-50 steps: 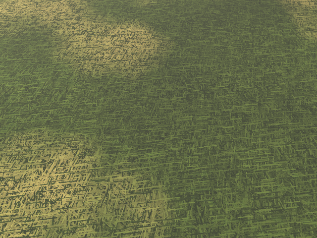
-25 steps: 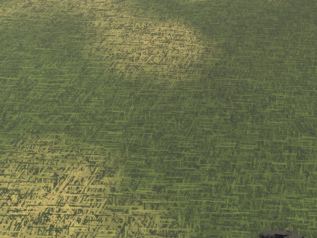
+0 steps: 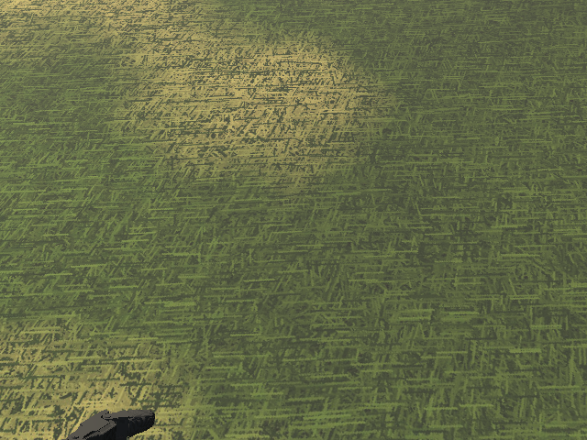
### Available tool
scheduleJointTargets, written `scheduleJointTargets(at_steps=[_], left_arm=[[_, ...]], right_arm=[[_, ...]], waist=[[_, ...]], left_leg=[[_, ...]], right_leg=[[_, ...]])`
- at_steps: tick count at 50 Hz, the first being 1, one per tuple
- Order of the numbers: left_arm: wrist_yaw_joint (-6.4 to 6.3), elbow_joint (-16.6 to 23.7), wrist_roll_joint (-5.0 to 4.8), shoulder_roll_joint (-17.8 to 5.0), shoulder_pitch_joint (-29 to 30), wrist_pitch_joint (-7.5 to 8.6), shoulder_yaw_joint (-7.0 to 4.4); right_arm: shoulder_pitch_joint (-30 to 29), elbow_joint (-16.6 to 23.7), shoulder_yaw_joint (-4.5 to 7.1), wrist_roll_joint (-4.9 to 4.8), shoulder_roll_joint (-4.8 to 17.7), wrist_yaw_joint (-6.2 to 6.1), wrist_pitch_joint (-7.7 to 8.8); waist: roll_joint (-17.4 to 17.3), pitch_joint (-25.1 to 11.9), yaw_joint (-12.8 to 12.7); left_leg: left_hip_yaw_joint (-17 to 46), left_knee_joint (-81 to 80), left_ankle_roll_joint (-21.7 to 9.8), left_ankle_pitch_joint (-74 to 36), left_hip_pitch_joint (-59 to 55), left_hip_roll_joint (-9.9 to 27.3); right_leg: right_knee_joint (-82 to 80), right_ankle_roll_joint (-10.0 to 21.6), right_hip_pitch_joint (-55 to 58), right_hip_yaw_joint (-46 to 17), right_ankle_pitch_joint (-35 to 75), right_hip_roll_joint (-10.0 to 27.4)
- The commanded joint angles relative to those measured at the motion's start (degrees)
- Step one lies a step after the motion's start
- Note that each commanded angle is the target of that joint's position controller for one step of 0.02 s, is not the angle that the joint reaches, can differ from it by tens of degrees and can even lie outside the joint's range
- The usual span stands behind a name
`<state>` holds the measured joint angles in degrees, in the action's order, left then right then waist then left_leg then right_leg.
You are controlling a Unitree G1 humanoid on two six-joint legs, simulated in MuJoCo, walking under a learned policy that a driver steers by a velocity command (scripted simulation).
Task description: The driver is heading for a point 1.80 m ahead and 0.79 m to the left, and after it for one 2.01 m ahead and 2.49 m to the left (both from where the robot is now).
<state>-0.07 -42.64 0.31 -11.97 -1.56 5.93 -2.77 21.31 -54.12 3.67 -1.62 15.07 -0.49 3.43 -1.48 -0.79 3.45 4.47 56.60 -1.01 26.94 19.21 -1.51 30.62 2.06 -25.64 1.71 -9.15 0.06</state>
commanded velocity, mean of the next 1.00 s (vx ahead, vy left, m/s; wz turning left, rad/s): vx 0.09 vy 0.00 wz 0.52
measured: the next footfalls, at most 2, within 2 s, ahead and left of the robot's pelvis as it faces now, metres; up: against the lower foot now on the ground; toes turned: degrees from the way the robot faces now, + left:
left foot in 0.42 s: +0.21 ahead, +0.14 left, +0.00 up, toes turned +16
right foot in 0.86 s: +0.27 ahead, -0.07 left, +0.00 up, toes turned +34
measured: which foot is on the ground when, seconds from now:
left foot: up 0.00-0.40, down 0.42-0.86, up 0.88-1.00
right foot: down 0.00-0.42, up 0.44-0.84, down 0.86-1.00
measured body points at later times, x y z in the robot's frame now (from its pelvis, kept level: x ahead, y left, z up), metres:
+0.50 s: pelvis +0.13 +0.03 +0.00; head +0.18 +0.06 +0.44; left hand +0.17 +0.34 -0.13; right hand +0.38 -0.18 -0.09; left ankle +0.17 +0.13 -0.73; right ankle +0.07 -0.11 -0.66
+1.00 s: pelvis +0.16 +0.00 +0.01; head +0.20 -0.01 +0.46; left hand +0.11 +0.30 -0.09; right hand +0.46 -0.16 -0.09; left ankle +0.09 +0.11 -0.65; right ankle +0.23 -0.10 -0.73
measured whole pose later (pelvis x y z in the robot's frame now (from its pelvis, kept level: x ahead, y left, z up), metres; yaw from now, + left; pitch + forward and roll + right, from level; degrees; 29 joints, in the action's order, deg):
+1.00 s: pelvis +0.16 +0.00 +0.01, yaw +33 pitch +2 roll +1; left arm -1.3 -45.8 0.8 -14.8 -9.2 0.0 -4.3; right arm 9.0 -37.1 6.3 -0.5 18.9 -2.0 -2.8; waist -2.7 1.7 -1.0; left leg 8.8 61.9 2.3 24.9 31.5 -7.6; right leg 27.5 0.6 -16.1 -1.5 -13.4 0.6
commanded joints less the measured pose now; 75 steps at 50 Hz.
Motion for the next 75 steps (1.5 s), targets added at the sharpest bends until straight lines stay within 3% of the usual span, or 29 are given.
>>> scheduleJointTargets(at_steps=[1, 2, 5, 11, 17, 20, 21, 22, 23, 24, 26, 30, 39, 42, 43, 44, 45, 46, 49, 52, 55, 59, 60, 61, 62, 63, 64, 68, 75], left_arm=[[-0.42, -0.2, 0.32, -7.1, -9.9, -0.40, -2.40], [-0.16, -0.2, 0.26, -5.5, -7.1, -0.44, -2.04], [-0.39, -1.2, 0.98, -7.0, -4.9, -0.30, -2.68], [-2.85, -3.2, 0.03, -9.9, -4.4, -2.01, -3.35], [-3.03, -4.4, -1.44, -12.6, -6.1, -4.00, -4.28], [-3.14, -4.5, -2.18, -12.9, -6.7, -4.91, -4.58], [-2.80, -4.4, -0.94, -11.8, -9.4, -4.71, -4.33], [-1.86, -1.4, 1.56, -8.1, -10.4, -4.05, -2.72], [-0.93, -1.5, 0.74, -9.6, -7.8, -3.32, -2.67], [-0.62, -1.0, -1.16, -11.1, -4.1, -3.50, -3.16], [-2.00, -1.7, -0.22, -10.5, -2.7, -4.66, -3.27], [-2.55, -1.5, -0.30, -8.9, -4.5, -5.83, -3.13], [-1.37, -0.2, -0.78, -9.2, -2.6, -5.16, -2.87], [-0.45, -1.3, -0.82, -9.7, -7.4, -4.49, -3.41], [-0.54, -1.8, -0.02, -12.8, -10.0, -4.61, -4.34], [-0.87, -1.8, 1.41, -18.7, -9.4, -5.20, -5.45], [-0.80, 0.1, 2.93, -15.9, -7.7, -4.92, -4.80], [-1.21, 1.8, 2.49, -13.1, -3.8, -4.74, -3.95], [-1.62, 2.1, -0.23, -9.6, -1.2, -4.96, -2.68], [-1.69, 1.1, 0.05, -9.2, -4.1, -5.47, -2.32], [-1.48, 0.7, 0.05, -10.8, -4.9, -5.82, -2.61], [-0.98, -0.5, -1.36, -12.2, -6.7, -6.04, -2.58], [-0.87, -1.3, -1.45, -11.4, -8.7, -5.66, -2.27], [-0.50, -1.2, -0.27, -10.0, -9.5, -4.94, -1.66], [0.19, -1.1, 0.97, -7.7, -11.7, -3.91, -1.03], [0.04, -1.1, 1.27, -7.8, -8.6, -3.83, -0.72], [-0.06, -1.3, 1.13, -9.4, -6.1, -4.04, -1.05], [-0.69, -2.6, 0.59, -9.2, -6.4, -5.35, -1.14], [-1.05, -6.2, 0.33, -9.1, -7.6, -5.43, -1.23]], right_arm=[[-3.6, 5.6, 1.77, 0.16, 6.1, -0.76, 0.21], [-3.5, 5.7, 2.24, 0.64, 5.8, -1.05, -0.95], [-2.5, 7.2, 2.34, 0.65, 2.8, -1.16, -3.24], [-11.2, 12.4, 1.93, 0.98, 1.6, -0.01, -3.69], [-17.4, 17.1, 2.54, 1.04, 3.7, 2.35, -4.50], [-12.4, 16.7, 3.62, 0.95, 5.5, 2.51, -4.34], [-7.3, 15.9, 5.47, 1.10, 11.0, 1.47, -4.14], [-6.6, 16.4, 6.57, 1.91, 17.8, 0.52, -4.18], [-4.3, 17.7, 5.25, 2.74, 14.0, 0.57, -4.06], [-7.4, 18.5, 4.60, 2.80, 12.1, 0.74, -3.69], [-13.4, 19.0, 3.81, 0.82, 8.8, 0.17, -3.89], [-15.5, 20.1, 4.10, 1.68, 10.0, -0.66, -4.40], [-14.7, 21.0, 4.14, 1.29, 10.3, -1.52, -5.36], [-15.7, 21.8, 3.86, 0.51, 9.9, -1.96, -6.07], [-14.5, 22.1, 3.37, 0.45, 8.0, -2.15, -6.17], [-13.4, 24.0, 2.79, 0.09, 5.6, -2.00, -5.77], [-13.2, 23.6, 4.06, 1.18, 10.1, -1.73, -4.77], [-11.6, 22.1, 5.05, 1.07, 12.4, -1.37, -4.65], [-8.7, 19.0, 4.19, 1.34, 8.3, -1.70, -6.02], [-11.6, 20.2, 2.82, 0.72, 5.2, -1.56, -6.10], [-14.2, 21.1, 1.38, 1.26, 2.9, -1.06, -6.05], [-10.8, 18.7, 1.78, 0.88, 4.3, -0.70, -5.85], [-10.2, 18.3, 1.82, 1.32, 5.2, -0.71, -5.80], [-9.4, 18.7, 2.11, 1.77, 7.9, -1.07, -5.77], [-10.8, 18.6, 2.64, 2.30, 11.0, -1.36, -5.96], [-12.7, 18.5, 1.70, 2.51, 6.6, -0.61, -5.57], [-13.6, 18.6, 1.06, 2.89, 4.3, -0.07, -5.07], [-12.8, 16.8, 0.73, 2.71, 4.8, 0.08, -3.59], [-12.4, 14.6, 0.25, 2.50, 4.1, -0.51, -3.50]], waist=[[5.8, -7.3, -5.4], [6.0, -5.1, -3.4], [7.6, -3.5, -0.8], [7.0, -3.1, -2.5], [7.3, -1.8, -4.1], [5.3, -4.1, -1.3], [-2.8, -8.6, -0.1], [-17.4, -12.9, -2.8], [-10.6, -21.5, 0.8], [-6.0, -17.7, 0.9], [-0.2, -9.7, -1.8], [-4.3, -8.0, -4.4], [-8.1, -6.3, -2.8], [-7.8, -6.1, -5.6], [-3.2, -6.9, -5.6], [14.9, -5.0, -2.6], [16.9, -5.3, -3.8], [11.8, -4.5, -2.3], [8.0, -1.9, -1.6], [9.6, -2.0, -3.3], [13.0, -3.0, -4.8], [11.9, -1.7, -3.5], [10.4, -2.0, -3.6], [5.1, -4.5, -4.5], [-5.7, -5.7, -7.8], [-7.2, -5.6, -5.9], [-5.0, -3.6, -5.0], [-4.5, 0.4, -5.0], [-0.8, 1.5, -4.8]], left_leg=[[1.7, 13.8, 1.2, -2.4, 25.1, 4.9], [1.3, 11.5, 1.4, -3.9, 22.1, 6.4], [-0.4, 8.2, 2.4, -9.8, 17.3, 5.7], [-3.1, -9.4, 2.1, -24.1, 13.8, 5.7], [-5.9, -18.6, -0.5, -16.7, 11.5, 4.5], [-8.4, -30.4, -4.1, -21.9, 0.6, 0.6], [-0.2, -31.8, -7.5, -47.1, -13.3, 5.0], [21.9, -29.7, -20.3, -69.1, -30.8, 20.6], [26.7, -32.2, -24.1, -61.6, -31.8, 23.7], [20.9, -33.2, -21.5, -56.9, -28.4, 21.1], [15.0, -35.1, -15.2, -43.0, -17.7, 15.6], [13.7, -37.5, -13.8, -36.5, -8.0, 11.8], [21.7, -37.7, -11.1, -17.9, -4.4, 9.4], [21.9, -33.8, -7.8, -18.5, -2.0, 6.4], [18.8, -27.9, -4.8, -12.2, 3.9, 3.2], [6.1, -15.5, -1.3, 2.2, 15.8, -6.8], [5.8, -1.2, 1.3, 8.9, 17.1, -5.7], [7.2, 6.3, 1.9, 5.2, 16.1, -4.4], [5.7, 13.3, 4.4, -2.1, 16.1, -4.4], [2.9, 4.3, 5.7, -4.1, 13.5, -3.3], [-1.3, -11.7, 5.8, -1.6, 4.2, 0.2], [-5.3, -34.9, 3.4, -14.5, -7.5, -0.5], [-3.2, -38.8, 1.9, -19.9, -12.2, 0.6], [2.7, -36.5, 0.0, -31.5, -18.6, 6.0], [6.7, -32.3, -3.9, -38.1, -18.8, 10.8], [7.4, -33.5, -6.0, -29.2, -11.5, 11.2], [6.1, -34.3, -4.7, -22.4, -9.6, 8.8], [4.5, -34.8, -2.1, -19.1, -5.6, 6.4], [3.7, -34.7, -1.8, -17.5, -5.5, 5.3]], right_leg=[[-10.1, 10.6, 28.2, -18.1, 27.4, 19.2], [-11.8, 9.5, 22.5, -13.4, 29.7, 17.3], [-15.0, 9.6, 15.2, -5.7, 35.0, 15.8], [-16.3, 8.3, 16.2, 4.0, 31.0, 14.8], [-10.0, 6.8, 22.2, 4.8, 28.2, 17.8], [3.1, 2.8, 22.0, 7.4, 31.3, 15.0], [16.0, -1.6, 13.2, 9.8, 21.1, 10.5], [36.4, -6.7, -10.1, 9.5, -24.9, 0.9], [45.0, -6.2, -12.7, -3.9, -31.4, -0.6], [46.1, -5.2, -15.0, -5.9, -27.6, 1.0], [38.4, -5.1, -14.6, -6.0, -19.9, 3.1], [27.0, -5.5, -6.4, -5.2, -14.7, 0.6], [9.7, -4.9, 1.9, -6.7, -11.1, -1.9], [-5.9, -2.8, 11.6, -5.2, -3.7, -1.9], [-9.5, -0.2, 18.8, -10.4, -1.4, 5.4], [-13.1, 7.8, 21.5, -25.0, 6.4, 17.6], [-15.1, 15.0, 17.1, -33.5, 10.7, 24.3], [-14.0, 14.3, 15.6, -28.5, 11.8, 22.1], [-11.6, 9.4, 15.7, -17.2, 13.1, 14.3], [-11.5, 9.5, 18.3, -12.6, 13.7, 11.8], [-10.5, 9.4, 18.2, -10.8, 13.4, 11.6], [-7.3, 8.5, 15.8, -11.6, 16.4, 11.6], [-6.8, 6.0, 13.7, -11.4, 15.0, 10.9], [-3.7, 2.2, 9.8, -9.2, 10.3, 8.8], [-2.2, -1.3, 7.1, -3.6, 0.1, 3.5], [-3.6, -3.6, 12.2, -2.7, -3.5, 3.3], [-3.3, -4.4, 13.3, -2.3, -1.6, 2.9], [-3.4, -3.8, 14.3, -2.3, 1.1, 3.0], [-4.8, -4.3, 15.0, -2.3, 1.5, 3.2]])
